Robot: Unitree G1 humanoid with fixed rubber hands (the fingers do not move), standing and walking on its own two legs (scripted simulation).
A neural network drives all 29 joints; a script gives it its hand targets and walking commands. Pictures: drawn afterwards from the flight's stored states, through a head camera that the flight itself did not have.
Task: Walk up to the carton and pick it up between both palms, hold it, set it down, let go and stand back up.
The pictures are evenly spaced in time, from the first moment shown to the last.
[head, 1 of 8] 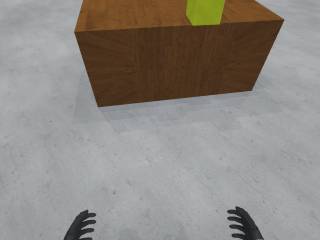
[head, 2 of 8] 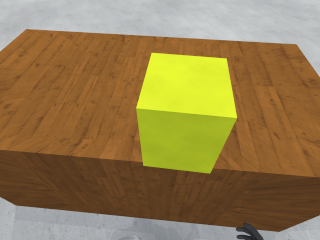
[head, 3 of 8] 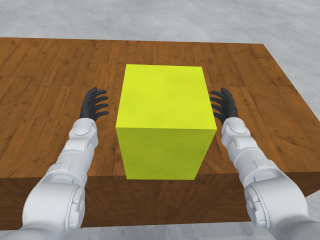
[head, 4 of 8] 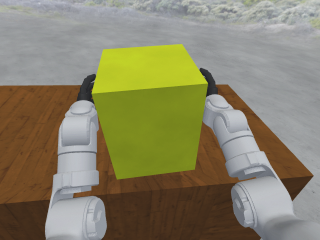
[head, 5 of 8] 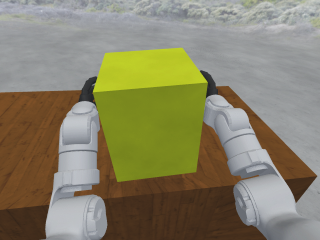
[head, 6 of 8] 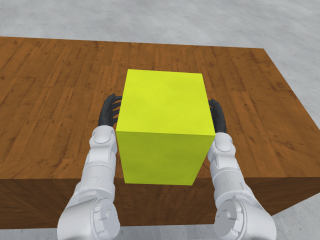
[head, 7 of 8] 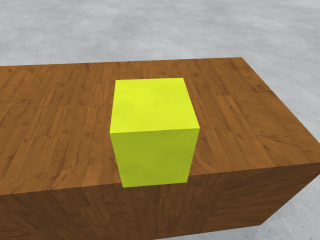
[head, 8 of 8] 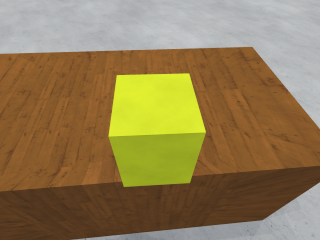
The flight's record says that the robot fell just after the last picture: no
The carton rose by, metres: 0.19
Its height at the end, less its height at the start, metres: +0.00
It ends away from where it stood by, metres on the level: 0.01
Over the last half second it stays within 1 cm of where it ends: yes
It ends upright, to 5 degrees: yes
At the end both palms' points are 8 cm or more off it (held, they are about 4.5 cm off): yes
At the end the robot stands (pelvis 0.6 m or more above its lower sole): yes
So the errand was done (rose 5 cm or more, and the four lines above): yes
